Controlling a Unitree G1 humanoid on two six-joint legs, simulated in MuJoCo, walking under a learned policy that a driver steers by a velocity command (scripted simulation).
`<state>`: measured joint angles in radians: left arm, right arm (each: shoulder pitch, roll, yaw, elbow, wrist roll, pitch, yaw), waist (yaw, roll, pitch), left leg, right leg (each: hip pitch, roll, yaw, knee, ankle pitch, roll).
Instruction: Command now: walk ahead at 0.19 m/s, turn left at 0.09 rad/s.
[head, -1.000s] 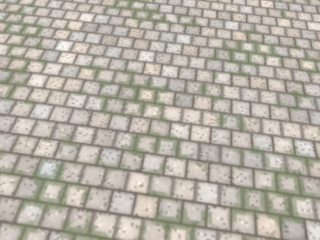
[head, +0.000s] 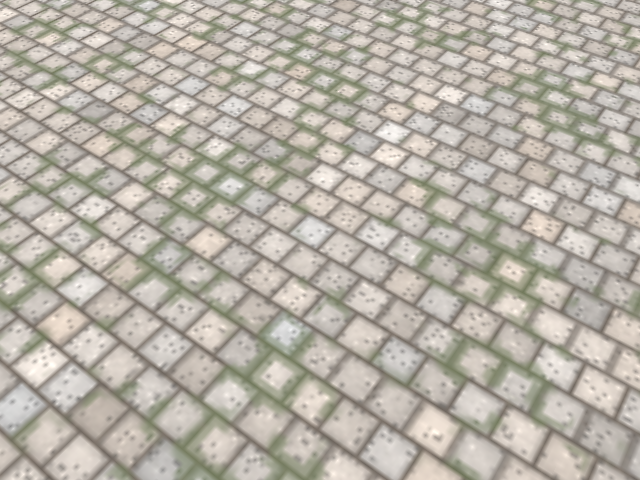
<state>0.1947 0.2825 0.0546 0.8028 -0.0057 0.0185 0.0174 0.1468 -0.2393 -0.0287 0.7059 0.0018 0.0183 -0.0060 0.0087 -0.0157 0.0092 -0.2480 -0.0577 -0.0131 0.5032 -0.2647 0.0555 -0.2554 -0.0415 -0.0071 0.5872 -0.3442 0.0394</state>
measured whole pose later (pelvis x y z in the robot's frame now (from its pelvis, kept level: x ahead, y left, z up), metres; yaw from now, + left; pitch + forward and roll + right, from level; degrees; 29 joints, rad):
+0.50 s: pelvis +0.16 +0.06 +0.00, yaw -3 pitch +1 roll +0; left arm 0.39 0.30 0.06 0.86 -0.04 -0.06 0.01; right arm 0.13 -0.27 -0.05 0.72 0.00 -0.09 0.03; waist 0.04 -0.03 0.03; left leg -0.37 0.01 0.06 0.56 -0.22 0.03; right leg -0.28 -0.04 0.08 1.04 -0.45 -0.01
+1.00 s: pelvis +0.42 -0.01 -0.02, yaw -20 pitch +1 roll +1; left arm 0.09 0.29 0.07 0.63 -0.03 -0.04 -0.05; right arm 0.31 -0.29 -0.06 0.86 0.01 -0.06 -0.01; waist -0.03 -0.01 0.08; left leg -0.10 0.06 0.11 1.00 -0.50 -0.01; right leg -0.51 0.05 -0.07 0.66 -0.17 -0.13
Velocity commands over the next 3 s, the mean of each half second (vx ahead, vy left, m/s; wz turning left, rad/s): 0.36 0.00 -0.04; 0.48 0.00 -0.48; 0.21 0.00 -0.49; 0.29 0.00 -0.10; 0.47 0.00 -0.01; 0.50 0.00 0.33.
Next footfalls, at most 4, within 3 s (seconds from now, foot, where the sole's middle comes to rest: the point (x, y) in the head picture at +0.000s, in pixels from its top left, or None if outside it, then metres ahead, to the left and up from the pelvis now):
0.02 right None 0.02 -0.13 -0.77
0.42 left None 0.26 0.16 -0.77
0.94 right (392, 467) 0.54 -0.12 -0.77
1.40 left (349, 357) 0.80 -0.03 -0.77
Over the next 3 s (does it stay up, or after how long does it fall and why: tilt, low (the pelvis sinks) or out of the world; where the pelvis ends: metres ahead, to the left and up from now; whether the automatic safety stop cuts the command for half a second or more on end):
stays up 1.15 -0.42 0.01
